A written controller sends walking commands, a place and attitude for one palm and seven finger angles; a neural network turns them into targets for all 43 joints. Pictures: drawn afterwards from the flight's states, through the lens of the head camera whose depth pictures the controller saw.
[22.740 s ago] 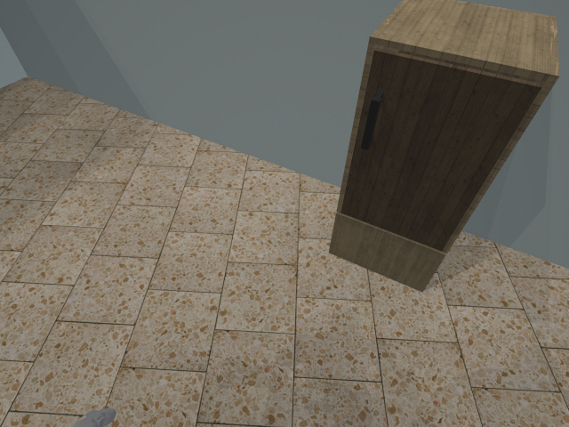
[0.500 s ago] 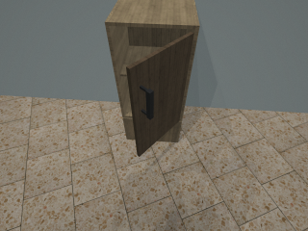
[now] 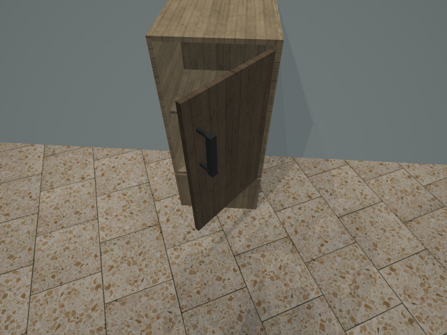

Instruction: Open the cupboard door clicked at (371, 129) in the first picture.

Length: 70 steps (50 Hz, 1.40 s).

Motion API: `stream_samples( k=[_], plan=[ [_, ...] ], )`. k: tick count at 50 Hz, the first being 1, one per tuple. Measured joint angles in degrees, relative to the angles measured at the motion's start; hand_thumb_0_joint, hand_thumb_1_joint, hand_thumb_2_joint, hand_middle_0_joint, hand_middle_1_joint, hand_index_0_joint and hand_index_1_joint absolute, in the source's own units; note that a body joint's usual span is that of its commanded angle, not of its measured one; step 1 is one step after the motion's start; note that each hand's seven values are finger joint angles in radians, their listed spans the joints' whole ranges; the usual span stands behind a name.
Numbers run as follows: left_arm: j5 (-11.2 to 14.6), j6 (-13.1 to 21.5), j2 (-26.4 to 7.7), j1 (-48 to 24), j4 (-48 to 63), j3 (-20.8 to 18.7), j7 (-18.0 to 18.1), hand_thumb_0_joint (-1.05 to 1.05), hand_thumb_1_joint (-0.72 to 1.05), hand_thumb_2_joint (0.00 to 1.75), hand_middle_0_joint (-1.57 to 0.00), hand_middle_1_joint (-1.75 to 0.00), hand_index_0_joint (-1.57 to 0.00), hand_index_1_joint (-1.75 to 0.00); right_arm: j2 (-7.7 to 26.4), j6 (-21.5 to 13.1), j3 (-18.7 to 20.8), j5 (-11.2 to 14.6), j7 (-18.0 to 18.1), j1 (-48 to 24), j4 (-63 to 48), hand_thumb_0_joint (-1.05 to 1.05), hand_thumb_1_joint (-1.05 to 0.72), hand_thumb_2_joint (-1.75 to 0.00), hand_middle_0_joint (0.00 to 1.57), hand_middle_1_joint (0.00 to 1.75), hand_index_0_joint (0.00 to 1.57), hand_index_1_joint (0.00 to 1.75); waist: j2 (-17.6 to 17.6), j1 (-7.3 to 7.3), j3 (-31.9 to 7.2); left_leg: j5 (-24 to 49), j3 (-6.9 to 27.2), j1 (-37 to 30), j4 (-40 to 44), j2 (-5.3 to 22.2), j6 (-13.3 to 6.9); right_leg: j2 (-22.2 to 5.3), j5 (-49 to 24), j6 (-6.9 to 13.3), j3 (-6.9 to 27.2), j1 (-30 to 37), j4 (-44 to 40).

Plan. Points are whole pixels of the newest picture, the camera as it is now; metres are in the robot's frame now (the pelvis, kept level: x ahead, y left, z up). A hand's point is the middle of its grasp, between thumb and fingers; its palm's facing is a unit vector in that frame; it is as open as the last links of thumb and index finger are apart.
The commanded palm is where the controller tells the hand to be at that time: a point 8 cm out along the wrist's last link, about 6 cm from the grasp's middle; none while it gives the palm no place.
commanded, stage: walk to a spot facing it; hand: left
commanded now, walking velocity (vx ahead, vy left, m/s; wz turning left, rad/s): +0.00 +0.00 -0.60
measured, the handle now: (206, 152) +0.58 +0.08 -0.06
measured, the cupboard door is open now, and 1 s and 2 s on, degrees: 51 51 51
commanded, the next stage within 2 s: none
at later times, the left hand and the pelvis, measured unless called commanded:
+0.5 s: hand out of the picture +0.09 +0.19 -0.17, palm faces -0.11 -0.96 -0.24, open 7.4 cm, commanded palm none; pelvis -0.01 +0.00 -0.01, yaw -11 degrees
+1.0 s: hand out of the picture +0.15 +0.13 -0.19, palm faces -0.39 -0.90 -0.20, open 7.4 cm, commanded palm none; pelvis +0.01 -0.03 -0.02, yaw -28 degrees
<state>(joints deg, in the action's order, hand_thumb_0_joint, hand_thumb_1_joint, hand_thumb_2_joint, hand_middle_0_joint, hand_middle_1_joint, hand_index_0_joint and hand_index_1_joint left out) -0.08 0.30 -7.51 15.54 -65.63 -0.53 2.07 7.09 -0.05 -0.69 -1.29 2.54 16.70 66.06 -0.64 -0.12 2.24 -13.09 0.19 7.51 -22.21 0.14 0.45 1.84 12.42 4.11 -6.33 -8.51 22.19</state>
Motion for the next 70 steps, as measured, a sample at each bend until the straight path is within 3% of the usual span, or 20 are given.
stream_samples(
  k=[12,17,22,24,27,30,31,33,35,37,44,48,49,52,54,56,61,64,67,70],
  plan=[
    [-0.6,-2.6,-0.6,-0.1,2.2,-2.6,-0.9,0.00,0.91,0.90,-0.20,-0.30,-0.20,-0.30,0.9,1.8,2.0,0.0,0.6,-1.3,-2.5,0.00,-0.91,-0.90,0.20,0.30,0.20,0.30,0.0,0.23,1.1,-3.9,-2.9,4.2,-7.3,2.7,0.5,2.5,1.0,0.9,2.7,-4.0,4.2],
    [-0.7,-3.6,-2.2,-1.2,3.8,-3.9,-1.5,0.00,0.91,0.90,-0.20,-0.30,-0.20,-0.30,1.6,1.6,2.8,-0.2,0.8,-1.1,-4.3,0.00,-0.91,-0.90,0.20,0.30,0.20,0.30,1.6,0.09,1.0,-5.0,-5.4,5.2,-8.6,3.0,0.2,2.7,1.7,0.5,5.1,-6.8,7.2],
    [-0.9,-4.5,-3.7,-4.0,6.5,-4.9,-2.5,0.00,0.91,0.90,-0.20,-0.30,-0.20,-0.30,2.7,0.4,3.0,-0.9,1.3,-0.5,-6.3,0.00,-0.91,-0.90,0.20,0.30,0.20,0.30,1.1,-0.06,1.9,-4.6,-8.2,4.1,-7.1,3.5,-0.3,1.0,13.3,-2.3,5.8,-14.2,28.1],
    [-0.9,-4.4,-4.3,-5.2,7.9,-5.1,-2.8,0.00,0.91,0.90,-0.20,-0.30,-0.20,-0.30,3.2,0.5,3.0,-1.2,1.2,-0.5,-6.7,0.00,-0.91,-0.90,0.20,0.30,0.20,0.30,0.4,0.05,2.3,-4.3,-9.0,3.5,-6.5,4.3,0.2,-0.4,14.5,-3.0,5.4,-15.0,30.6],
    [-0.8,-4.0,-4.9,-6.7,9.8,-5.2,-3.2,0.00,0.91,0.90,-0.20,-0.30,-0.20,-0.30,3.8,0.8,3.1,-1.4,0.7,-1.1,-7.5,0.01,-0.91,-0.90,0.20,0.30,0.21,0.30,-0.8,0.15,3.0,-5.0,-10.2,3.2,-7.3,6.1,1.4,-2.3,14.0,-3.6,4.5,-13.4,25.7],
    [-0.9,-3.1,-6.0,-7.0,11.5,-5.0,-3.5,0.00,0.91,0.90,-0.20,-0.30,-0.19,-0.30,4.4,1.1,3.4,-1.0,0.0,-1.5,-8.7,0.01,-0.91,-0.90,0.21,0.30,0.21,0.30,-1.2,0.22,2.8,-7.8,-11.5,4.5,-12.0,8.0,3.1,-3.3,5.2,-3.2,4.2,-8.9,14.3],
    [-1.1,-2.6,-6.1,-7.1,11.7,-5.1,-3.2,0.00,0.91,0.90,-0.20,-0.30,-0.19,-0.30,4.8,1.5,3.6,-0.7,-0.2,-2.1,-9.0,0.01,-0.90,-0.90,0.21,0.30,0.21,0.30,-1.5,0.36,2.9,-10.7,-10.8,6.2,-16.3,8.5,3.2,-2.7,5.1,-2.9,4.5,-9.2,14.2],
    [-1.0,-2.0,-5.7,-7.3,11.9,-4.7,-2.7,0.00,0.91,0.90,-0.20,-0.30,-0.20,-0.30,5.6,2.6,4.0,-0.2,-0.4,-4.1,-9.6,0.01,-0.91,-0.90,0.21,0.30,0.21,0.30,-2.1,0.33,3.8,-17.2,-6.5,10.7,-28.1,6.9,2.7,-1.5,6.7,-2.2,5.1,-9.7,15.6],
    [-1.0,-2.1,-5.3,-6.7,12.3,-4.5,-2.0,0.00,0.91,0.90,-0.20,-0.30,-0.20,-0.30,6.1,3.2,4.4,0.1,-0.5,-6.1,-10.3,0.01,-0.91,-0.90,0.21,0.30,0.21,0.30,-1.7,0.66,4.1,-17.4,-4.2,14.6,-36.9,5.0,2.5,-0.8,6.3,-1.7,6.4,-9.2,13.9],
    [-1.1,-2.3,-5.0,-5.8,12.5,-4.4,-1.6,0.00,0.91,0.90,-0.20,-0.30,-0.20,-0.30,6.2,3.2,4.4,0.2,-0.6,-8.1,-11.5,0.01,-0.91,-0.90,0.20,0.30,0.21,0.30,-0.6,0.99,4.1,-15.7,-3.3,17.1,-40.0,3.8,2.7,-0.1,4.5,-1.6,8.2,-8.6,11.4],
    [-1.4,-3.0,-4.4,-2.9,12.2,-3.8,-1.7,0.00,0.91,0.90,-0.20,-0.30,-0.20,-0.30,5.5,2.1,4.2,0.8,-0.8,-12.3,-15.4,0.01,-0.91,-0.90,0.20,0.30,0.20,0.30,2.1,1.88,3.2,-12.1,-1.0,16.4,-27.4,1.4,2.8,1.9,1.6,-1.6,13.5,-7.5,6.8],
    [-1.1,-3.5,-4.7,-2.1,12.4,-4.0,-2.0,0.00,0.90,0.90,-0.21,-0.30,-0.20,-0.30,5.0,1.1,3.6,1.1,-0.6,-12.2,-16.5,0.01,-0.91,-0.90,0.20,0.30,0.20,0.30,3.0,2.00,2.2,-6.5,-0.4,11.2,-13.8,0.7,2.2,3.4,2.6,-2.4,15.5,-8.6,8.7],
    [-0.9,-3.7,-4.6,-1.7,12.7,-4.0,-2.1,0.00,0.90,0.90,-0.21,-0.30,-0.20,-0.30,5.4,0.5,3.4,0.9,-0.5,-11.4,-17.0,0.01,-0.91,-0.90,0.20,0.30,0.20,0.30,2.1,1.76,1.3,-5.0,0.4,9.6,-9.2,1.6,1.1,4.6,3.6,-2.7,15.2,-9.8,10.4],
    [-0.9,-4.4,-6.2,-3.3,12.8,-4.4,-2.8,0.00,0.91,0.90,-0.20,-0.30,-0.20,-0.30,4.4,0.1,2.6,-0.1,-0.1,-9.9,-16.7,0.00,-0.91,-0.90,0.20,0.30,0.21,0.30,3.7,1.76,2.2,-4.6,-0.9,9.4,-10.4,1.9,0.2,3.5,14.5,-4.5,12.1,-15.5,26.0],
    [-1.2,-4.3,-7.0,-4.1,13.3,-4.9,-3.4,0.00,0.91,0.90,-0.20,-0.30,-0.20,-0.30,3.9,0.2,2.1,-0.6,0.0,-8.3,-16.5,0.00,-0.91,-0.90,0.21,0.30,0.21,0.30,4.0,1.88,2.6,-4.2,-1.8,8.2,-9.0,3.0,0.5,2.2,15.2,-5.6,9.4,-18.7,35.1],
    [-1.1,-4.3,-7.4,-4.7,14.0,-5.1,-3.8,0.00,0.91,0.90,-0.20,-0.30,-0.20,-0.30,3.9,0.6,1.9,-0.9,0.1,-6.9,-16.1,0.01,-0.91,-0.90,0.21,0.30,0.21,0.30,3.3,1.96,3.1,-3.8,-2.7,7.1,-7.6,4.2,0.9,0.5,14.7,-6.3,7.3,-20.0,38.3],
    [-0.9,-4.1,-7.5,-5.6,15.0,-4.6,-4.4,0.00,0.91,0.90,-0.20,-0.30,-0.20,-0.30,5.0,1.0,2.3,-1.0,-0.3,-4.5,-15.3,0.01,-0.90,-0.90,0.21,0.30,0.21,0.30,0.7,1.08,4.0,-5.5,-6.1,5.6,-8.4,7.3,2.2,-2.3,13.1,-6.1,3.7,-15.8,26.0],
    [-0.9,-3.4,-7.9,-5.6,15.4,-4.2,-4.6,0.00,0.91,0.90,-0.20,-0.30,-0.20,-0.30,6.0,1.3,2.8,-0.5,-0.8,-2.7,-15.1,0.01,-0.90,-0.90,0.21,0.30,0.21,0.30,-0.1,0.27,3.7,-9.0,-8.1,6.4,-13.4,8.6,3.6,-2.6,4.5,-4.5,2.7,-10.1,13.4],
    [-0.9,-2.2,-7.1,-6.2,15.0,-3.7,-3.4,0.00,0.91,0.90,-0.20,-0.30,-0.20,-0.30,7.7,2.8,3.7,0.3,-0.6,-3.6,-13.7,0.01,-0.90,-0.90,0.21,0.30,0.21,0.30,-1.5,0.02,4.4,-18.0,-4.3,12.1,-29.9,7.2,3.3,-1.1,7.2,-2.4,4.2,-10.7,14.9],
    [-0.9,-2.3,-6.5,-5.7,15.2,-3.6,-2.3,0.00,0.91,0.90,-0.20,-0.30,-0.20,-0.30,7.9,3.4,4.0,0.6,-0.6,-4.9,-13.0,0.01,-0.91,-0.90,0.20,0.30,0.21,0.30,-0.7,0.10,4.6,-17.0,-2.6,17.1,-40.0,4.8,3.5,-0.5,5.6,-2.2,6.3,-9.4,12.2]
  ],
)
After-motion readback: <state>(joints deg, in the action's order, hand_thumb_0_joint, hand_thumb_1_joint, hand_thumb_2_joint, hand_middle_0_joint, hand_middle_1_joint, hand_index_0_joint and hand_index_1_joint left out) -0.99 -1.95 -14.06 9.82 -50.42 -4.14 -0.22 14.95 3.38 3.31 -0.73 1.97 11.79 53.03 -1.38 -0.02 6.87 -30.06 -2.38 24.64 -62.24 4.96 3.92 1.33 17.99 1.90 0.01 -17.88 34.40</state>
